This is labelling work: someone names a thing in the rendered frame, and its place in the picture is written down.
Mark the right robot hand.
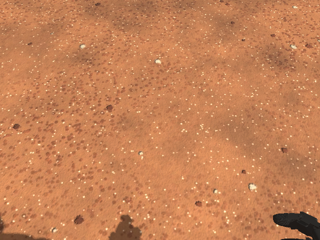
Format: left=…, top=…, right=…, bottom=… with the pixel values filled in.
left=273, top=211, right=320, bottom=240

